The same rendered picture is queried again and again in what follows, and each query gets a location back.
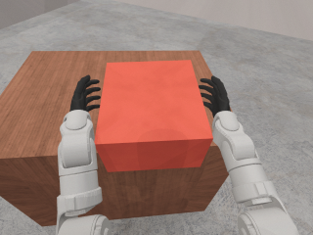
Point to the carton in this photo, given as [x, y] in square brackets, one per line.
[151, 116]

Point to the robot left hand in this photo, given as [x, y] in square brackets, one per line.
[80, 100]

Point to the left robot upper arm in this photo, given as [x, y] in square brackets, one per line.
[96, 224]

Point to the right robot upper arm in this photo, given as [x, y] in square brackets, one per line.
[268, 221]

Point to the robot right hand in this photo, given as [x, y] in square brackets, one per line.
[219, 96]

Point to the pedestal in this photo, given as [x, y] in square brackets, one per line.
[32, 110]

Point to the robot right forearm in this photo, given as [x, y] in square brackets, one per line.
[251, 186]

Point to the robot left forearm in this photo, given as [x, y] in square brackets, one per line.
[77, 164]

